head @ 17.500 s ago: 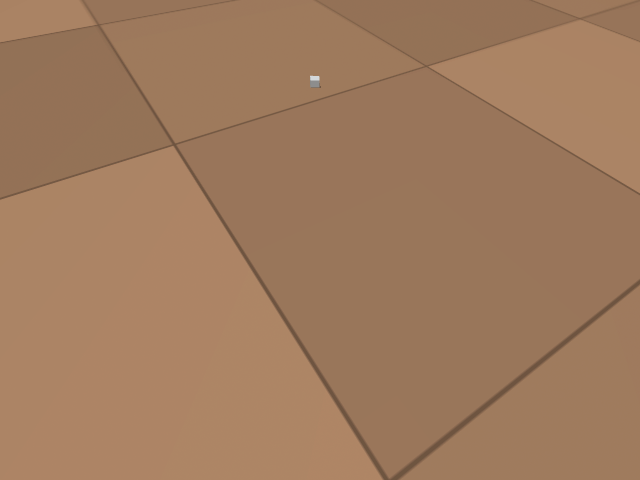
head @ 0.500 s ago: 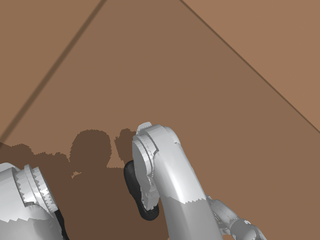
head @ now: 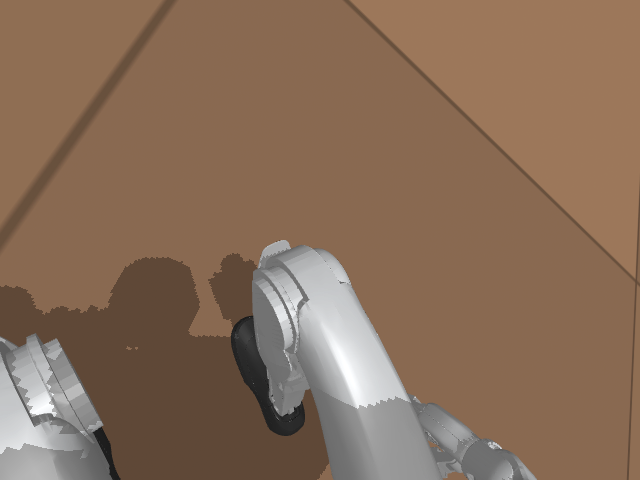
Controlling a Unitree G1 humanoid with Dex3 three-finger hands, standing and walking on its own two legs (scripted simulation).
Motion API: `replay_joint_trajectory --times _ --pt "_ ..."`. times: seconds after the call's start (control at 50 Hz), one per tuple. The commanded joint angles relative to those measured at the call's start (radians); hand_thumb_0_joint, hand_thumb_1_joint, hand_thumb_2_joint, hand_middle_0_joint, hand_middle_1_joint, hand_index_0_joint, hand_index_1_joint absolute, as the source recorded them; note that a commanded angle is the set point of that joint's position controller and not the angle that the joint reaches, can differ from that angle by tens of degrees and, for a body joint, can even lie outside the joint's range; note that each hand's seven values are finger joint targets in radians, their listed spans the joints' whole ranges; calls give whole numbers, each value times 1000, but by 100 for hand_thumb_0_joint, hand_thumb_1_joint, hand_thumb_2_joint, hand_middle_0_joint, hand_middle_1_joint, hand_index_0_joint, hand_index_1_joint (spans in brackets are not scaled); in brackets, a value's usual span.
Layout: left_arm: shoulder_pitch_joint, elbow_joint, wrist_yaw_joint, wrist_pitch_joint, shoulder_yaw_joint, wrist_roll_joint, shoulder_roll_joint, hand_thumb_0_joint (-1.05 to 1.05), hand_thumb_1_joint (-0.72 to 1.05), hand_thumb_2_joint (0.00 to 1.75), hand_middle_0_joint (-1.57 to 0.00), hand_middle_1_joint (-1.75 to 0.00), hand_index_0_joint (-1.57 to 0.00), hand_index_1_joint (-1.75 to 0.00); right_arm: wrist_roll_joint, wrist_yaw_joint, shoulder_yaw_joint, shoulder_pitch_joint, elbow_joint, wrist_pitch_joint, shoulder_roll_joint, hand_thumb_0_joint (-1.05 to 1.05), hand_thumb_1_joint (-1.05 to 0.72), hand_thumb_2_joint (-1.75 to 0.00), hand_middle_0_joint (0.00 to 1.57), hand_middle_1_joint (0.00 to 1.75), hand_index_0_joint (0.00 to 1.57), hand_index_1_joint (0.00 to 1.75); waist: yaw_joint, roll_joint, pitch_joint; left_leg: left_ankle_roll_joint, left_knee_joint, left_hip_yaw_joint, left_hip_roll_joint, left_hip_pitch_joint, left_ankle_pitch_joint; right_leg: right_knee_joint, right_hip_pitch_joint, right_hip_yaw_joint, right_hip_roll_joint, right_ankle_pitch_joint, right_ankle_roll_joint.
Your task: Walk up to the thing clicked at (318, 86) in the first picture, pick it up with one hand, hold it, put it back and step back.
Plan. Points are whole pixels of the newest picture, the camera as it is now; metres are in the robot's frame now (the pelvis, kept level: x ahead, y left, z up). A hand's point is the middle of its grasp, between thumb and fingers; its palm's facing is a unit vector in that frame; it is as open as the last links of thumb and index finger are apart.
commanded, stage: rest palm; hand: left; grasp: from above
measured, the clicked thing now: out of the picture +0.44 +0.39 -0.28
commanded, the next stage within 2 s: close in 0.42 s
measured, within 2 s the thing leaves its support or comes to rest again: neither
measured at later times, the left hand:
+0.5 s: hand out of the picture +0.42 +0.38 -0.25, palm faces -0.39 -0.25 -0.89, open 14.1 cm
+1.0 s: hand out of the picture +0.43 +0.38 -0.25, palm faces -0.39 -0.23 -0.89, open 12.6 cm
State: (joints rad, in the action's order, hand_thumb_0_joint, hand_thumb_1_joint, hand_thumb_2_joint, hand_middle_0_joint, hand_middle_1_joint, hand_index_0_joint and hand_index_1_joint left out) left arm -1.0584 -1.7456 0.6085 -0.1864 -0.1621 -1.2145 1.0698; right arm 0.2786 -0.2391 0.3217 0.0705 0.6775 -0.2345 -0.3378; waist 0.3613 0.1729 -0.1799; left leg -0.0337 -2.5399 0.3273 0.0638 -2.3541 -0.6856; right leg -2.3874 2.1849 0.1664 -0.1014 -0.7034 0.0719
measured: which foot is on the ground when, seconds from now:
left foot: down 0.00-1.00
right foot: down 0.00-1.00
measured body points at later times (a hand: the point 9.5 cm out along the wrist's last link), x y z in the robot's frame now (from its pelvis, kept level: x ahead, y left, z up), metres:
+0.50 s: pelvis +0.00 +0.00 +0.00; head +0.28 +0.15 +0.32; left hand +0.44 +0.39 -0.20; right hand +0.07 -0.24 -0.05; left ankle +0.07 +0.14 -0.27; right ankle +0.11 -0.12 -0.27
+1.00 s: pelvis +0.00 +0.00 +0.01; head +0.28 +0.14 +0.32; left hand +0.45 +0.39 -0.20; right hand +0.07 -0.25 -0.05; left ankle +0.07 +0.14 -0.27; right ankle +0.11 -0.12 -0.27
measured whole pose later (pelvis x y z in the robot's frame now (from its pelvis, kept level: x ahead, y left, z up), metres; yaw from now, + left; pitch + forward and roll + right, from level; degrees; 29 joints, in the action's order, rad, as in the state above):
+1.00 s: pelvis +0.00 +0.00 +0.01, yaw +0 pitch +27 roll -15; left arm -1.09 -1.74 0.57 -0.15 -0.15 -1.16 1.12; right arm 0.27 -0.24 0.34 0.06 0.65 -0.26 -0.35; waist 0.37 0.18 -0.21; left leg -0.03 -2.53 0.33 0.07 -2.35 -0.69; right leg -2.36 2.17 0.17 -0.10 -0.70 0.08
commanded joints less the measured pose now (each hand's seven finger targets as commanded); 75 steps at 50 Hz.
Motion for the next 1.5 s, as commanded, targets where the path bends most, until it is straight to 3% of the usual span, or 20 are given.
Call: replay_joint_trajectory --times 0.0,0.02,0.04,0.06,0.14,0.3,0.34,0.48,0.58,0.7,0.8,0.82,0.86,1.06,1.12,1.2,1.28,1.34,1.4,1.48 --pt "-225 101 57 20 -10 14 263 0 -54 96 -14 -90 -10 -94 -9 12 -91 153 6 -17 -338 0 -90 -90 20 30 20 30 31 -572 612 31 240 -151 33 525 191 209 -291 129 -28 276 -79" --pt "-260 130 52 20 20 23 238 0 -55 97 -14 -90 -10 -94 -13 9 -85 148 -4 -25 -329 0 -90 -90 20 30 20 30 36 -587 613 33 232 -153 31 524 204 207 -286 127 -26 291 -79" --pt "-204 52 58 32 -19 30 274 0 -55 97 -14 -91 -10 -95 -6 14 -88 156 11 -23 -346 0 -90 -91 20 30 20 30 44 -543 610 37 236 -152 34 514 176 223 -314 126 -30 276 -76" --pt "-245 107 52 28 15 28 248 0 -55 97 -14 -90 -10 -94 -11 11 -85 154 -4 -31 -341 0 -90 -91 20 30 20 30 43 -552 604 35 231 -149 33 508 188 212 -292 130 -27 279 -75" --pt "-216 65 41 37 -17 44 293 0 -54 97 -15 -90 -11 -94 -10 14 -84 166 9 -37 -349 0 -90 -91 20 30 20 30 46 -537 592 36 237 -144 33 497 156 216 -304 128 -23 249 -75" --pt "-203 110 11 26 -15 54 301 0 -53 97 -17 -89 -12 -94 -12 15 -76 162 -1 -33 -343 0 -90 -91 20 30 20 30 46 -568 629 32 231 -140 36 539 203 218 -336 130 -25 291 -74" --pt "-204 114 6 24 11 51 260 0 -53 96 -16 -90 -12 -94 -6 13 -81 173 1 -28 -346 0 -90 -91 20 30 20 30 52 -584 631 32 228 -144 36 541 228 221 -348 128 -29 320 -73" --pt "-188 145 5 6 -10 55 276 0 -52 97 -16 -92 -12 -96 -6 9 -80 178 6 -17 -350 0 -90 -91 20 30 20 30 39 -610 636 22 246 -126 40 581 261 208 -333 147 -28 322 -79" --pt "-251 188 25 -4 1 36 272 0 -42 90 -21 -86 -18 -89 -7 4 -79 162 -5 -11 -349 0 -89 -90 20 30 20 30 41 -622 635 19 252 -123 40 576 251 199 -312 148 -28 318 -82" --pt "-222 91 38 18 13 30 269 0 -35 84 -25 -84 -23 -86 -6 9 -82 159 -9 -16 -359 0 -89 -90 20 30 20 30 57 -563 573 31 251 -141 36 514 161 235 -311 135 -29 263 -78" --pt "-272 127 21 30 31 46 259 0 -30 80 -29 -80 -27 -82 -17 9 -83 163 -16 -34 -359 0 -89 -90 20 30 20 30 64 -573 593 28 248 -127 38 546 186 220 -284 139 -21 276 -76" --pt "-232 62 24 37 5 58 277 0 -28 79 -31 -80 -29 -82 -14 14 -81 166 2 -32 -363 0 -89 -90 20 30 20 30 68 -556 589 24 261 -120 42 543 177 223 -300 143 -21 269 -77" --pt "-244 97 12 33 29 53 258 0 -24 75 -32 -80 -32 -80 -13 12 -82 165 -17 -29 -358 0 -89 -90 20 30 20 30 66 -574 592 26 264 -124 38 540 179 227 -303 140 -24 269 -78" --pt "-199 151 0 34 -23 64 309 0 -13 67 -40 -71 -40 -72 -23 10 -72 176 -9 -16 -346 0 -89 -90 20 30 20 30 38 -583 635 30 238 -141 40 545 268 222 -360 130 -28 345 -74" --pt "-226 167 -6 26 13 86 262 0 -8 63 -42 -71 -43 -70 -22 13 -75 146 -26 -19 -346 0 -89 -90 20 30 20 30 41 -574 631 31 242 -144 40 544 237 236 -350 128 -32 324 -76" --pt "-169 102 -9 27 6 70 282 0 -1 59 -48 -67 -49 -66 -21 18 -79 168 -12 -11 -356 0 -89 -90 20 30 20 30 36 -535 588 39 239 -149 37 481 162 250 -346 120 -32 266 -74" --pt "-218 168 -6 21 8 71 285 0 7 52 -52 -64 -55 -61 -18 19 -67 142 -30 -8 -345 0 -89 -90 20 30 20 30 24 -578 639 29 257 -135 39 536 206 225 -342 137 -30 289 -81" --pt "-195 98 2 24 -10 58 301 0 16 52 -60 -61 -62 -59 -17 19 -74 167 -20 -2 -365 0 -89 -90 20 30 20 30 51 -528 592 35 254 -128 39 504 172 230 -317 141 -29 265 -75" --pt "-281 183 2 15 20 60 287 0 24 49 -67 -58 -69 -56 -20 23 -69 141 -39 -10 -349 0 -89 -90 20 30 20 30 49 -568 598 30 255 -133 37 523 176 228 -309 135 -26 271 -79" --pt "-209 106 1 23 5 44 287 0 31 42 -71 -55 -74 -52 -14 21 -73 173 -13 -9 -359 0 -89 -90 20 30 20 30 55 -565 588 27 250 -130 39 526 193 218 -306 141 -27 279 -75"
